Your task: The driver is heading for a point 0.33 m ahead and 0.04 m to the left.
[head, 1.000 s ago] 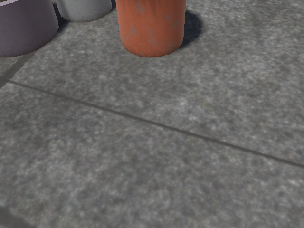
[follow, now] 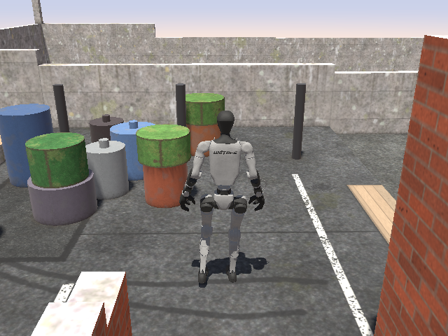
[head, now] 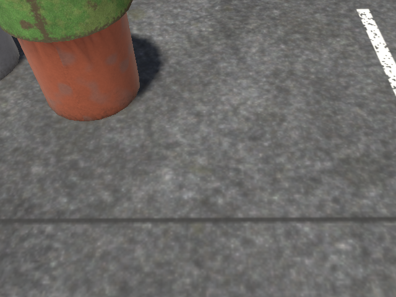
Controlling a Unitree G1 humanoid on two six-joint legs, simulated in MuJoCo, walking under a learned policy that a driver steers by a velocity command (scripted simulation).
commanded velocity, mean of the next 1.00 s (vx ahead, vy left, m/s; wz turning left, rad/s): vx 0.00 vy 0.00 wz -0.04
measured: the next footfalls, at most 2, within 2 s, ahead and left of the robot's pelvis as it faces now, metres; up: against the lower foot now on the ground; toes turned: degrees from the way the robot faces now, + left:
left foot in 0.14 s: +0.04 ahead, +0.13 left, +0.00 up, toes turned -9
right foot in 0.52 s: -0.03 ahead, -0.08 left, +0.00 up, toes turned -7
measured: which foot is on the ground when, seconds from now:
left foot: up 0.00-0.12, down 0.14-0.68, up 0.70-0.92, down 0.94-1.00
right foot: down 0.00-0.14, up 0.16-0.50, down 0.52-0.94, up 0.96-1.00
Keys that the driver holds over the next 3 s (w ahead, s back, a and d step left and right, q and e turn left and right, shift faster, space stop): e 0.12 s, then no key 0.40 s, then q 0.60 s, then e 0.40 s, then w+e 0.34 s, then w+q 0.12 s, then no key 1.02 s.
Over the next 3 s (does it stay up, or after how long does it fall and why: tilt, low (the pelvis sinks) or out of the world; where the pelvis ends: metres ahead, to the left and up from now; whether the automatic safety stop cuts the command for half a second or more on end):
stays up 0.29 0.00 0.01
